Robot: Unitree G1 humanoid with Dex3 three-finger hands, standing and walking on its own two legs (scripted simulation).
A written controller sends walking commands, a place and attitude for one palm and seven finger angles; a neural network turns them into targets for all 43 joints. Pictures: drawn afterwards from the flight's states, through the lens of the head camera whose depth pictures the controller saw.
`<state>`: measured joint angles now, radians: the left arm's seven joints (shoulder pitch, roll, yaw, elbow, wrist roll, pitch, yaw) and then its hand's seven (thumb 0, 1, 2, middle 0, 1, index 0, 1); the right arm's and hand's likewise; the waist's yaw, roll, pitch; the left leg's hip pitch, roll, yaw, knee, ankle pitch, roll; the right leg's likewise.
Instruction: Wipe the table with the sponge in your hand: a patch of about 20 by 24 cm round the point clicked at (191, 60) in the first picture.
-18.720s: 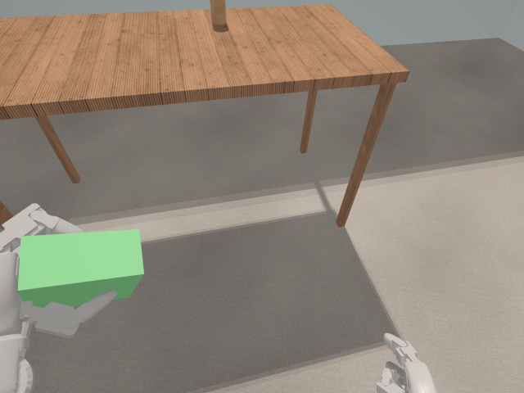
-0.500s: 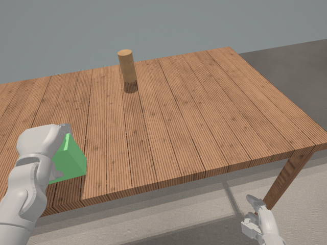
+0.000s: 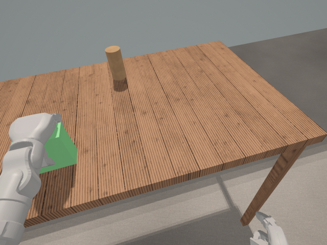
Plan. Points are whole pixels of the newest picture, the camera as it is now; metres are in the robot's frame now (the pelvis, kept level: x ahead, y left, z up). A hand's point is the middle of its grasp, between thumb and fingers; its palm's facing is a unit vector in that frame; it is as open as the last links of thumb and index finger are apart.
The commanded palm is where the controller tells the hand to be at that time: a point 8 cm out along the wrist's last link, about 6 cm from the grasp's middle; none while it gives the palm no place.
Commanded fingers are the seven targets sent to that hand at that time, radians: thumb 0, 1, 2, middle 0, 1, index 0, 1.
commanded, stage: wipe forward along the first lane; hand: left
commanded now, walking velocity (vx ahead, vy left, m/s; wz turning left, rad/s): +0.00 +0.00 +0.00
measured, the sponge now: (50, 153) +0.29 +0.34 +0.08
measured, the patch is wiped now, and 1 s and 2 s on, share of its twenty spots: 0.20 0.35 0.40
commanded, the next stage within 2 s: slide across to the middle lane in 0.88 s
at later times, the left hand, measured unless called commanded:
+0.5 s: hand (45, 130) +0.34 +0.36 +0.11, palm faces -0.10 +0.02 -0.99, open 9.6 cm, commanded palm +0.33 +0.35 +0.14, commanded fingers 0.00 0.10 1.30 -1.20 -1.60 -1.20 -1.60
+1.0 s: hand (45, 115) +0.39 +0.39 +0.11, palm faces -0.15 +0.02 -0.99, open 9.6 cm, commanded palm +0.38 +0.37 +0.15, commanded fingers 0.00 0.10 1.30 -1.20 -1.60 -1.20 -1.60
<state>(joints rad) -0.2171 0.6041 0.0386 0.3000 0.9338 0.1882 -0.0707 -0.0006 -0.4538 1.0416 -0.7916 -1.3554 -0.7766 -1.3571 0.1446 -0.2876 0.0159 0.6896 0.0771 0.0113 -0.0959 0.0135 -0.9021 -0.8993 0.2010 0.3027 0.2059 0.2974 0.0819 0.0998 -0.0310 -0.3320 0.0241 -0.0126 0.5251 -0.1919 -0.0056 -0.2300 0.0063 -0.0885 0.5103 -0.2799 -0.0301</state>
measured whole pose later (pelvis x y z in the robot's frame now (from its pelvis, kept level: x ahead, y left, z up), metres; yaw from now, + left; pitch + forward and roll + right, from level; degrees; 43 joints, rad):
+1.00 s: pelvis +0.01 +0.02 +0.00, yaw -1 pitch +7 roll -2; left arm -0.64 0.74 0.09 0.87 1.03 0.00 -0.06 0.01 -0.47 1.06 -0.79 -1.36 -0.78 -1.36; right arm 0.28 -0.30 -0.02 0.71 0.09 0.09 -0.08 0.01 -0.90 -0.90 0.20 0.30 0.21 0.30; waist 0.00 0.06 -0.07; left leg -0.48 0.02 0.01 0.58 -0.22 0.02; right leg -0.37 0.00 -0.06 0.52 -0.27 0.00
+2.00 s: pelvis +0.04 +0.00 +0.00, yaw -1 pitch +4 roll +0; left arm -0.43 0.54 -0.04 0.46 0.96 0.28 -0.03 0.01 -0.46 1.06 -0.78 -1.37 -0.77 -1.37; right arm 0.19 -0.30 0.00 0.68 0.08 0.09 -0.04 0.01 -0.90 -0.90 0.20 0.30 0.20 0.30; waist 0.02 0.09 -0.07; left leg -0.33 0.02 0.01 0.49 -0.23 0.00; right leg -0.23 0.01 -0.06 0.46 -0.30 -0.02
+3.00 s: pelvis +0.03 +0.01 +0.00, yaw -1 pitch +0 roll +0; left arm -0.09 0.43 -0.16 -0.03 0.97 0.50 0.00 0.03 -0.45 1.06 -0.74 -1.42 -0.75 -1.39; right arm 0.05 -0.27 0.04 0.64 0.09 0.09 -0.02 0.01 -0.90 -0.90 0.20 0.30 0.20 0.30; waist 0.10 0.10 -0.08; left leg -0.28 0.01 0.02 0.52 -0.24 0.00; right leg -0.20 -0.01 -0.05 0.52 -0.32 -0.02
